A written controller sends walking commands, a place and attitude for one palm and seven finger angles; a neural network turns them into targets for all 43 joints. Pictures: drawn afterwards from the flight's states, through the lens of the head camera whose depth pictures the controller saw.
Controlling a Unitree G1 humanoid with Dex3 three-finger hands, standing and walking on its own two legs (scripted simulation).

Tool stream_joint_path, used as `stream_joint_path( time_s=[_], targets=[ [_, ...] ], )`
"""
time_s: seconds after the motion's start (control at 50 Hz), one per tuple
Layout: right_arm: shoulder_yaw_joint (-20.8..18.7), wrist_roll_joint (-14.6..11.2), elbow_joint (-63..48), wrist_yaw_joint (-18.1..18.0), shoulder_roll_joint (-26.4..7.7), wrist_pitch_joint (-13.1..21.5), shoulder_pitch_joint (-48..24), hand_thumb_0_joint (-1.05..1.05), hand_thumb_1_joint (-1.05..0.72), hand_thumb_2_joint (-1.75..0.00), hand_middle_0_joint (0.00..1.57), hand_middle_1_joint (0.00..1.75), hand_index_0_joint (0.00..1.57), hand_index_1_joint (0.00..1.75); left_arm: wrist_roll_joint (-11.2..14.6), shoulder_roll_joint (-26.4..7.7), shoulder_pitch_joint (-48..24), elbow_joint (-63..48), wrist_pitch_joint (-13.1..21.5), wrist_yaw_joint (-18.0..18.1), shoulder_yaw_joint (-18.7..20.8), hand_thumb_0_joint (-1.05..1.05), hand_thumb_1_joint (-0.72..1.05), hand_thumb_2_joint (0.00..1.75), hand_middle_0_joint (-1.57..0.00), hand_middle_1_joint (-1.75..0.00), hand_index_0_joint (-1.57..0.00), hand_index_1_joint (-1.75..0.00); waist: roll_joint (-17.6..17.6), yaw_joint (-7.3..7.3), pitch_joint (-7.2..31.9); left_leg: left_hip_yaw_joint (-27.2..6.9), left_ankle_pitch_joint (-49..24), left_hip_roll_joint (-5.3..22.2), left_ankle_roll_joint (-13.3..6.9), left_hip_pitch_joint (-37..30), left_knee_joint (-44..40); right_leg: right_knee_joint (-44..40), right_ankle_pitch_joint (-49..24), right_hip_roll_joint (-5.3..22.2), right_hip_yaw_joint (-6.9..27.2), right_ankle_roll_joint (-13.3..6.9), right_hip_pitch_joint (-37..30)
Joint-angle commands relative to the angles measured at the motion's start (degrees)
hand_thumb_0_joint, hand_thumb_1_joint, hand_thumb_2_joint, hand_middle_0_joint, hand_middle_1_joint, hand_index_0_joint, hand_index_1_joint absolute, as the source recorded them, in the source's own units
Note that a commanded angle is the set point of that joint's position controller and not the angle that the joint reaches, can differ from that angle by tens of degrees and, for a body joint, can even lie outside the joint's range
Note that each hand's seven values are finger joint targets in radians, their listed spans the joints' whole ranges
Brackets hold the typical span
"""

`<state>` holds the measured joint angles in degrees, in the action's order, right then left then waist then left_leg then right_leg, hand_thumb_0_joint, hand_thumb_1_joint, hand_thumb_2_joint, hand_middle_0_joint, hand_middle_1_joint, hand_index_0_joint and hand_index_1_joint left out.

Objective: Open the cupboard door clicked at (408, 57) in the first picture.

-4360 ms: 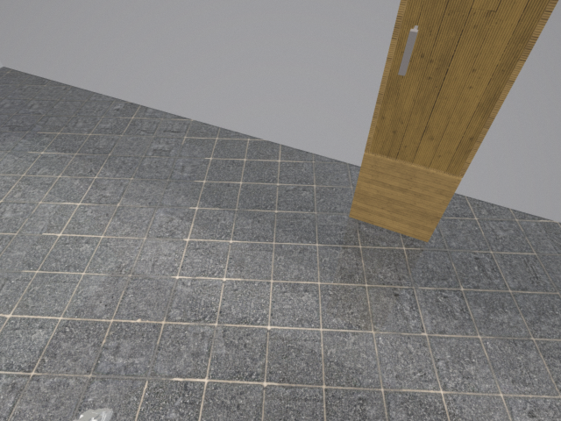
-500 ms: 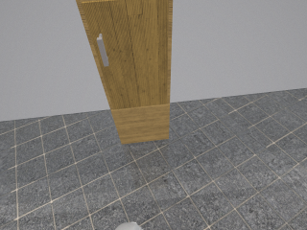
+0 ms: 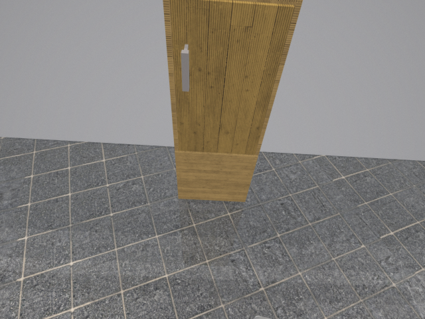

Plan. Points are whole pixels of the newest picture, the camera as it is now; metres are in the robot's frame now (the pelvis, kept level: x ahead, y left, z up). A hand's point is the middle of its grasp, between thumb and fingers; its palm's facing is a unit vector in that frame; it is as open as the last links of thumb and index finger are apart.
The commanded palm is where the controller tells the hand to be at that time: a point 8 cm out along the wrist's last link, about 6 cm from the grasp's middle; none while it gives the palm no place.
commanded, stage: take the last steps up to it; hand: left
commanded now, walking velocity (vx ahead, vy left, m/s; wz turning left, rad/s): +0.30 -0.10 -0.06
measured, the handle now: (186, 68) +0.79 +0.14 +0.06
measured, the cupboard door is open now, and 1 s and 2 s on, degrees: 0 0 0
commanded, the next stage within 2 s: come to a stop and stand still in 0.48 s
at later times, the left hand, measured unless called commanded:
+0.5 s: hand out of the picture +0.15 +0.10 -0.18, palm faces +0.05 -0.99 -0.14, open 7.3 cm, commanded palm none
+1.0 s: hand (175, 263) +0.28 +0.10 -0.18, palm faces +0.02 -0.96 -0.27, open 7.4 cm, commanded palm none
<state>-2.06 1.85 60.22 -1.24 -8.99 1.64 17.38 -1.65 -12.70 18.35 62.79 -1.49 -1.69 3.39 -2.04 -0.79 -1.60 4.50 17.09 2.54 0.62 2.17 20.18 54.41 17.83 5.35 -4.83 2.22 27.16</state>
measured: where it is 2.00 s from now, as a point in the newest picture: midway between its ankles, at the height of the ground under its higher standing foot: outside the picture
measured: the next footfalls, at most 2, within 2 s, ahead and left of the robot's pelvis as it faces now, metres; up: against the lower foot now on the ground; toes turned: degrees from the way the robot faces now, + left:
right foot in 0.16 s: +0.16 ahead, -0.15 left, +0.00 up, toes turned -9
left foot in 0.58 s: +0.30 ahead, +0.06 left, +0.00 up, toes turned +9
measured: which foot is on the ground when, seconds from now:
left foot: down 0.00-0.18, up 0.20-0.56, down 0.58-1.00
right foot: up 0.00-0.14, down 0.16-0.60, up 0.62-0.98, down 1.00-1.00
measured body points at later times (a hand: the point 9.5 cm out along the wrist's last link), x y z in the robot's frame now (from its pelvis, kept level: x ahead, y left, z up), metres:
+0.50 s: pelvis +0.15 -0.06 -0.01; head +0.15 -0.05 +0.44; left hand +0.15 +0.15 -0.17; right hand +0.21 -0.29 -0.15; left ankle +0.23 +0.06 -0.72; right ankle +0.12 -0.15 -0.74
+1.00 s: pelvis +0.22 -0.10 -0.02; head +0.24 -0.11 +0.43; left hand +0.28 +0.15 -0.16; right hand +0.26 -0.33 -0.18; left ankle +0.26 +0.05 -0.74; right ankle +0.23 -0.22 -0.75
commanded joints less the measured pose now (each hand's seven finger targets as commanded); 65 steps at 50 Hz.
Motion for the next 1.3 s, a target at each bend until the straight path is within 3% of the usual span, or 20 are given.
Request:
stream_joint_path(
  time_s=[0.0, 0.08, 0.12, 0.16, 0.18, 0.22, 0.3, 0.44, 0.52, 0.54, 0.58, 0.66, 0.8, 0.92, 0.94, 0.96, 0.98, 1.0, 1.06, 1.28],
  targets=[
    [-2.2, 0.0, 0.1, -0.6, -9.9, 1.1, 4.7, 0.00, -0.90, -0.90, 0.20, 0.30, 0.20, 0.30, 0.3, -0.9, -8.3, -5.6, 1.8, -0.2, -0.1, 0.00, 0.90, 0.90, -0.20, -0.30, -0.20, -0.30, 10.4, 3.14, -6.0, -6.7, -12.5, 14.4, -8.6, 1.6, -8.5, -9.9, -1.0, 1.3, -0.4, -0.1, 4.4],
    [-2.6, 0.3, 1.0, -0.5, -10.4, 0.8, 4.0, 0.00, -0.90, -0.90, 0.20, 0.30, 0.20, 0.30, 0.3, -1.0, -6.5, -4.7, 2.7, -0.4, 0.5, 0.00, 0.90, 0.90, -0.20, -0.30, -0.20, -0.30, 10.5, 1.60, -5.7, -5.7, -11.1, 14.1, -7.1, 6.4, -3.6, -19.2, -2.8, -1.5, -3.0, -1.5, -7.0],
    [-2.4, -0.4, 1.3, -0.1, -9.5, 0.8, 3.1, 0.00, -0.90, -0.90, 0.20, 0.30, 0.20, 0.30, 0.2, -4.4, 5.4, -0.7, 3.6, 0.0, 1.5, 0.00, 0.90, 0.90, -0.20, -0.30, -0.20, -0.30, 2.6, -4.23, -0.2, -1.4, -13.9, 9.3, -4.2, 12.8, 12.3, -26.4, -5.2, -2.5, -2.0, -3.4, -25.1],
    [-1.0, -1.4, -2.1, 0.4, -4.8, 1.3, 2.1, 0.00, -0.90, -0.90, 0.20, 0.30, 0.20, 0.30, 0.6, -13.1, 17.3, 2.3, 4.4, 1.5, 3.2, 0.00, 0.90, 0.90, -0.20, -0.30, -0.20, -0.30, -17.3, -7.65, 8.0, 1.5, 18.2, -0.5, -1.6, 31.4, 44.8, -40.2, 0.9, 19.3, 31.4, -13.0, -38.0],
    [-1.5, -1.5, -2.3, 0.5, -5.4, 1.0, -1.5, 0.00, -0.90, -0.90, 0.20, 0.30, 0.20, 0.30, 0.8, -12.1, 13.8, 1.7, 4.3, 1.8, 2.9, 0.00, 0.90, 0.90, -0.20, -0.30, -0.20, -0.30, -14.4, -7.55, 5.4, -3.8, 15.9, 1.8, -2.5, 33.3, 52.0, -43.2, 9.0, 19.2, 32.4, -14.0, -31.3],
    [-2.0, -0.7, -2.2, 1.0, -5.1, 0.6, -3.3, 0.00, -0.90, -0.90, 0.20, 0.30, 0.20, 0.30, 0.6, -6.6, 3.4, -1.3, 4.2, 2.6, 1.6, 0.00, 0.90, 0.90, -0.20, -0.30, -0.20, -0.30, -2.1, -2.84, -1.7, -4.7, 7.1, 5.7, -2.4, 33.5, 53.0, -44.2, 13.0, 16.6, 23.8, -13.4, -19.6],
    [-1.4, -0.1, 0.2, 1.4, -1.7, -1.1, 2.6, 0.00, -0.90, -0.90, 0.20, 0.30, 0.20, 0.30, 0.1, -1.8, -0.8, -2.1, 5.2, 3.0, -0.2, 0.00, 0.90, 0.90, -0.20, -0.30, -0.20, -0.30, -3.5, 2.21, -2.9, -1.3, 1.2, 5.9, -0.1, 26.0, 41.8, -44.5, -4.4, 10.5, 7.5, -11.0, -11.1],
    [-1.0, -0.5, -2.5, 2.1, -0.9, 0.0, -4.1, 0.00, -0.90, -0.90, 0.20, 0.30, 0.20, 0.30, 0.1, -3.2, 2.5, -0.1, 5.4, 2.7, 0.0, 0.00, 0.90, 0.90, -0.20, -0.30, -0.20, -0.30, -4.0, 0.52, -3.6, 1.4, -1.1, 4.0, -0.3, 22.8, 22.2, -42.0, -11.6, 9.8, 6.1, -12.3, -15.7],
    [-1.0, -0.4, -0.6, 1.5, -2.2, 0.9, 0.0, 0.00, -0.90, -0.90, 0.20, 0.30, 0.20, 0.30, 0.5, -2.3, 2.4, 0.5, 4.7, 2.6, 0.0, 0.00, 0.90, 0.90, -0.20, -0.30, -0.20, -0.30, 0.3, 2.94, -3.7, 3.5, -7.2, 2.2, -0.7, 9.0, 11.2, -34.5, -9.0, 7.0, 3.6, -9.3, -11.5],
    [-1.4, -0.2, 0.7, 1.2, -4.5, 1.3, 4.3, 0.00, -0.90, -0.90, 0.20, 0.30, 0.20, 0.30, 0.7, -0.6, 3.2, 0.4, 4.4, 2.6, -0.3, 0.00, 0.90, 0.90, -0.20, -0.30, -0.20, -0.30, 7.4, 4.58, -2.0, -0.8, -7.8, 4.4, -1.7, 2.3, 6.7, -25.7, -8.1, 3.8, 1.8, -7.6, -8.3],
    [-2.3, 0.2, 1.9, -0.1, -11.0, 0.9, 10.2, 0.00, -0.90, -0.90, 0.20, 0.30, 0.20, 0.30, 0.8, 1.9, 3.6, -1.7, 4.1, 2.6, -1.0, 0.00, 0.90, 0.90, -0.20, -0.30, -0.20, -0.30, 21.7, 5.16, 1.9, -24.3, -15.1, 22.3, -10.6, -2.5, -5.7, -0.7, 16.8, -5.0, -2.4, -3.3, 1.0],
    [-0.2, -0.5, -0.8, -1.7, -5.5, 0.5, -3.7, 0.00, -0.90, -0.90, 0.20, 0.30, 0.20, 0.30, 0.9, 3.1, 3.3, 0.4, 1.8, 3.1, -1.2, 0.00, 0.90, 0.90, -0.20, -0.30, -0.20, -0.30, 7.8, -0.24, -1.3, -10.4, -33.0, 17.9, -10.0, 11.0, -4.8, -2.0, 9.7, 0.8, 4.6, -1.0, -6.9],
    [-2.6, -0.7, -1.6, -1.8, -9.4, -1.7, -4.7, 0.00, -0.90, -0.90, 0.20, 0.30, 0.20, 0.30, 0.4, 0.9, 1.4, -3.2, -1.3, 3.4, 0.2, 0.00, 0.90, 0.90, -0.20, -0.30, -0.20, -0.30, 10.4, 0.68, 3.9, -4.2, -39.4, 17.1, -10.7, 5.0, -0.8, -0.7, 7.1, -1.3, 2.9, -0.1, -3.6],
    [-3.4, -0.6, -2.5, -0.4, -9.5, -2.7, -6.9, 0.00, -0.90, -0.90, 0.20, 0.30, 0.20, 0.30, 0.6, 0.2, 1.8, -4.6, 0.1, 3.4, 0.4, 0.00, 0.90, 0.90, -0.20, -0.30, -0.20, -0.30, 12.0, -0.76, 3.6, -2.7, -22.5, 13.1, -6.7, 11.6, 3.8, -21.1, -2.6, -2.5, 0.1, -1.0, -14.8],
    [-3.3, -0.8, -2.8, -0.1, -8.2, -2.8, -7.1, 0.00, -0.90, -0.90, 0.20, 0.30, 0.20, 0.30, 0.4, -1.0, 3.5, -4.2, 0.6, 3.6, 0.5, 0.00, 0.90, 0.90, -0.20, -0.30, -0.20, -0.30, 7.4, -1.86, 3.7, -1.1, -14.1, 10.1, -4.2, 13.4, 7.5, -28.6, -8.9, -1.3, 1.3, -0.8, -17.8],
    [-2.8, -1.4, -3.2, 0.4, -4.5, -2.9, -5.3, 0.00, -0.90, -0.90, 0.20, 0.30, 0.20, 0.30, -0.3, -5.3, 2.3, -4.9, 1.5, 3.9, 0.8, 0.00, 0.90, 0.90, -0.20, -0.30, -0.20, -0.30, -4.6, -0.78, 3.2, 2.6, 0.0, 4.0, -0.4, 18.1, 15.5, -35.5, -15.6, 8.0, 13.0, -3.3, -18.6],
    [-2.3, -1.4, -4.8, 0.8, -2.9, -3.5, -5.5, 0.00, -0.90, -0.90, 0.20, 0.30, 0.20, 0.30, -0.2, -9.6, 0.3, -6.1, 1.7, 3.9, 1.2, 0.00, 0.90, 0.90, -0.20, -0.30, -0.20, -0.30, -11.9, -0.75, 1.3, 1.3, 13.6, -0.1, 0.9, 20.5, 22.4, -38.8, -21.1, 17.2, 20.8, -8.4, -13.9],
    [-2.7, -1.1, -5.1, 0.7, -4.0, -4.7, -6.8, 0.00, -0.90, -0.90, 0.20, 0.30, 0.20, 0.30, 0.0, -10.1, 0.0, -6.9, 1.4, 3.8, 1.3, 0.00, 0.90, 0.90, -0.20, -0.30, -0.20, -0.30, -8.9, -1.95, 1.7, -3.0, 15.8, 0.1, 0.6, 19.8, 29.2, -40.3, -16.5, 18.9, 21.9, -11.5, -10.3],
    [-3.1, -0.6, -3.4, 1.1, -6.2, -5.1, -4.7, 0.00, -0.90, -0.90, 0.20, 0.30, 0.20, 0.30, 0.1, -8.0, -5.4, -7.9, 1.4, 4.0, 1.4, 0.00, 0.90, 0.90, -0.20, -0.30, -0.20, -0.30, -8.0, 0.32, -1.6, -6.3, 6.9, -0.2, 0.7, 25.6, 41.6, -39.4, -12.4, 14.2, 17.6, -10.2, -11.6],
    [-2.2, -0.5, -5.5, 1.8, -6.5, -4.7, -6.3, 0.00, -0.90, -0.90, 0.20, 0.30, 0.20, 0.30, -0.3, -8.5, -0.5, -7.7, 1.8, 4.2, 2.1, 0.00, 0.90, 0.90, -0.20, -0.30, -0.20, -0.30, -8.1, -2.54, 1.1, -4.6, 4.6, -0.2, 2.4, 25.1, 31.9, -39.8, -8.7, 13.7, 15.2, -10.5, -19.6]
  ],
)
